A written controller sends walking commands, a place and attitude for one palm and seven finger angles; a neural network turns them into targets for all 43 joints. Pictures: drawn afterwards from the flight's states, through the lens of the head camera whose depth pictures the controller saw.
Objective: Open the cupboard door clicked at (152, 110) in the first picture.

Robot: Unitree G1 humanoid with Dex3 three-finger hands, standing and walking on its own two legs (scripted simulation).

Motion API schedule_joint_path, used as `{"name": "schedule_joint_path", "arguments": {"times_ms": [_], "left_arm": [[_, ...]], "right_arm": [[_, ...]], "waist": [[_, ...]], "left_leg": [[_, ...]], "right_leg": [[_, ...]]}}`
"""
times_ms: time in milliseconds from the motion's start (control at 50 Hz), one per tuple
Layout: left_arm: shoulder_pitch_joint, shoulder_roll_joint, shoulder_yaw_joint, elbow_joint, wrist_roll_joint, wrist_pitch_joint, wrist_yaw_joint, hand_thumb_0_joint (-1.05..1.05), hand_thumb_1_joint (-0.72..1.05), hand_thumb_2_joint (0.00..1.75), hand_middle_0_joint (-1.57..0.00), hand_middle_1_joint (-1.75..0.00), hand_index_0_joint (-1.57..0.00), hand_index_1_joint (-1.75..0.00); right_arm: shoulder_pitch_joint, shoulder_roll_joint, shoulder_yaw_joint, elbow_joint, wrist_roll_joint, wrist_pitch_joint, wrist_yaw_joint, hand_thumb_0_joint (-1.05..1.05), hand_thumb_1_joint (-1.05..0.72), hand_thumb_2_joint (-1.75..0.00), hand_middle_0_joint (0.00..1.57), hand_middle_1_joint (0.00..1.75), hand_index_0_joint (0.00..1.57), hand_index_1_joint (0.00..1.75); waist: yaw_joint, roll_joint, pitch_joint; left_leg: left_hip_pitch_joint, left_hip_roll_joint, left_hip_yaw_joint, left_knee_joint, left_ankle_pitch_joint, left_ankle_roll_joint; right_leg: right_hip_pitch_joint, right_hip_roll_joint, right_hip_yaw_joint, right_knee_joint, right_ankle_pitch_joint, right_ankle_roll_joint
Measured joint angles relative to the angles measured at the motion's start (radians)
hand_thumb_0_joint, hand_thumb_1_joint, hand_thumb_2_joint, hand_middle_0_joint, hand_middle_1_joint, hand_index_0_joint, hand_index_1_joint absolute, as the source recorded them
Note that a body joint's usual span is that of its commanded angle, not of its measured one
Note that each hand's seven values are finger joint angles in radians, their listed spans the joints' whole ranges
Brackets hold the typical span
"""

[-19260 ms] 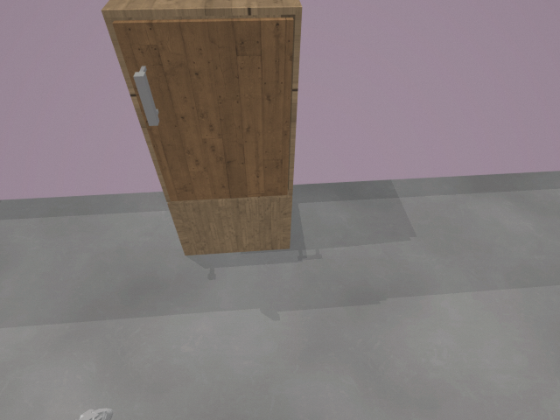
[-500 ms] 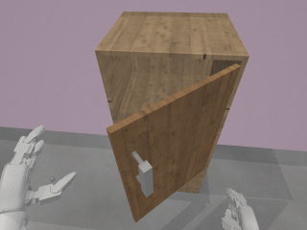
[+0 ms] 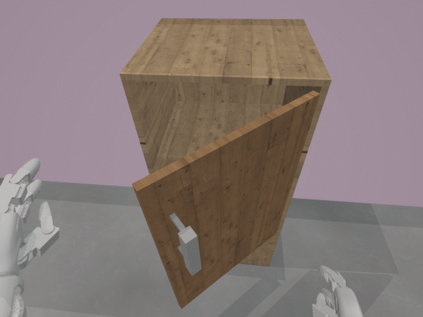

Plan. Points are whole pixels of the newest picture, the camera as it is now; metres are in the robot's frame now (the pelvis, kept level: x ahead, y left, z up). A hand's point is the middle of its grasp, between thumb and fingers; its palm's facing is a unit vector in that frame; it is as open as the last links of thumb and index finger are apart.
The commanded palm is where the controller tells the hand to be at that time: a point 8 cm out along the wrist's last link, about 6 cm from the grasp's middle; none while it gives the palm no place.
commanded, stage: draw the hand back to the body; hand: left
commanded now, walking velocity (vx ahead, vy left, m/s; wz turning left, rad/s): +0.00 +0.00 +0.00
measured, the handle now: (184, 244) +0.25 +0.09 +0.02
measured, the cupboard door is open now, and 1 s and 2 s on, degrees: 43 43 43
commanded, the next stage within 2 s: step back with the hand held close in 0.10 s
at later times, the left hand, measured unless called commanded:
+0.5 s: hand (50, 235) +0.18 +0.26 +0.15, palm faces +0.34 -0.80 -0.49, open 7.4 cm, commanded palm +0.12 +0.30 +0.17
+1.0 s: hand out of the picture +0.08 +0.29 +0.16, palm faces +0.44 -0.76 -0.47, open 7.4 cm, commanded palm +0.02 +0.33 +0.17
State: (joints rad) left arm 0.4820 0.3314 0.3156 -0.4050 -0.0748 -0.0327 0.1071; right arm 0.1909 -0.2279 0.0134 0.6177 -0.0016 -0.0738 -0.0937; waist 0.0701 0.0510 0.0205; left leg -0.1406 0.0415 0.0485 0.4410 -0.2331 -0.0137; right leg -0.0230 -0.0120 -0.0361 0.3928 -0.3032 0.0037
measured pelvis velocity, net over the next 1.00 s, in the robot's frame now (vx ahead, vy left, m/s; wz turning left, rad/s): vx -0.12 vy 0.03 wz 0.01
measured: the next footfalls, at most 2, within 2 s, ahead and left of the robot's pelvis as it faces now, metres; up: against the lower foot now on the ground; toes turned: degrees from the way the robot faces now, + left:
right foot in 1.32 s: -0.21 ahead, -0.08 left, +0.00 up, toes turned +0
left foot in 1.48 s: -0.10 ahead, +0.13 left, +0.00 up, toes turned -1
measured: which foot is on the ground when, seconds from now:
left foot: down 0.00-1.00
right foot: down 0.00-1.00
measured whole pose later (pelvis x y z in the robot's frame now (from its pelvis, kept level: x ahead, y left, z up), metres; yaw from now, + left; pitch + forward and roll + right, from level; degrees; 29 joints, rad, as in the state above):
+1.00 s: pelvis -0.12 +0.03 -0.02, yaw +1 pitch -1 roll -2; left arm 0.56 0.40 0.43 -0.55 -0.04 -0.20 0.16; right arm 0.20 -0.21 -0.01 0.58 0.00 -0.06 -0.08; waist 0.01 0.03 0.08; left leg -0.46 0.02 0.02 0.63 -0.27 0.01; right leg -0.33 0.00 -0.01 0.54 -0.19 0.03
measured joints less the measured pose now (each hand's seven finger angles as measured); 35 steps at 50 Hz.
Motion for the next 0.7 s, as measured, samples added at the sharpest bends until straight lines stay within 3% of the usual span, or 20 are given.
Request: {"name": "schedule_joint_path", "arguments": {"times_ms": [260,320,400,540,700], "left_arm": [[-0.024,0.003,0.016,0.012,0.002,-0.026,-0.003,0.02,0.89,0.90,-0.21,-0.30,-0.21,-0.30],[-0.036,0.024,0.057,0.017,0.007,-0.069,-0.004,0.02,0.89,0.90,-0.21,-0.30,-0.21,-0.30],[0.011,0.037,0.069,-0.012,0.010,-0.083,-0.005,0.02,0.89,0.90,-0.21,-0.30,-0.21,-0.30],[0.077,0.077,0.061,-0.081,0.012,-0.079,-0.003,0.02,0.89,0.90,-0.21,-0.30,-0.21,-0.30],[0.084,0.103,0.100,-0.120,0.013,-0.105,0.023,0.02,0.89,0.90,-0.21,-0.30,-0.21,-0.30]], "right_arm": [[-0.003,0.002,-0.005,0.005,0.003,-0.008,-0.003,0.01,-0.90,-0.90,0.21,0.30,0.20,0.30],[-0.022,0.001,0.003,-0.006,0.000,0.017,0.003,0.01,-0.90,-0.90,0.21,0.30,0.20,0.30],[-0.043,-0.001,-0.006,-0.035,0.001,0.058,0.007,0.01,-0.90,-0.90,0.21,0.30,0.20,0.30],[-0.047,-0.006,-0.028,-0.073,0.009,0.093,-0.002,0.01,-0.90,-0.90,0.21,0.30,0.20,0.30],[-0.033,0.003,-0.028,-0.085,0.014,0.084,0.000,0.01,-0.90,-0.90,0.21,0.30,0.20,0.30]], "waist": [[-0.002,0.014,0.010],[-0.022,0.016,0.008],[-0.043,0.010,0.012],[-0.056,-0.011,0.033],[-0.066,-0.025,0.044]], "left_leg": [[0.006,0.009,-0.008,-0.011,0.015,-0.007],[-0.038,0.016,-0.020,0.010,0.015,-0.005],[-0.077,0.016,-0.007,0.012,0.026,-0.003],[-0.122,0.007,0.019,0.018,0.048,0.012],[-0.181,0.006,0.021,0.051,0.075,0.028]], "right_leg": [[0.010,0.011,-0.007,-0.015,0.014,-0.007],[-0.019,0.019,-0.017,-0.019,0.025,-0.007],[-0.070,0.017,-0.004,-0.004,0.035,-0.002],[-0.140,0.003,0.021,0.037,0.047,0.013],[-0.202,0.001,0.024,0.075,0.073,0.023]]}}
